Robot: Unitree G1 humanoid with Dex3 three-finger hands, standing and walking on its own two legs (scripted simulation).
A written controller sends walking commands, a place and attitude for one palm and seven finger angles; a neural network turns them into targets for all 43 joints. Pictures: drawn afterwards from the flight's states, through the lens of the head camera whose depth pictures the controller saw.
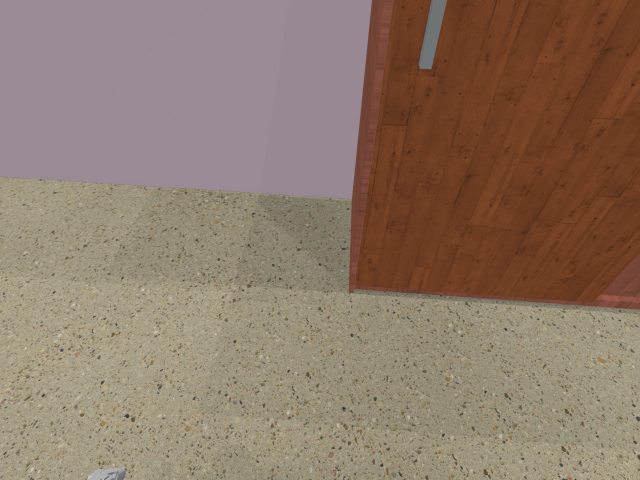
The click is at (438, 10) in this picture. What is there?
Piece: wardrobe's sliding door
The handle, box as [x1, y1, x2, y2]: [419, 0, 446, 68]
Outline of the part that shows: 446,0 431,0 419,60 420,68 431,68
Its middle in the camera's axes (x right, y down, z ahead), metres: +0.22 -0.46 +0.74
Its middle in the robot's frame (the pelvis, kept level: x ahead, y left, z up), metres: +0.90 -0.17 +0.25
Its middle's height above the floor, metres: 1.02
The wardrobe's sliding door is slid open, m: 0.00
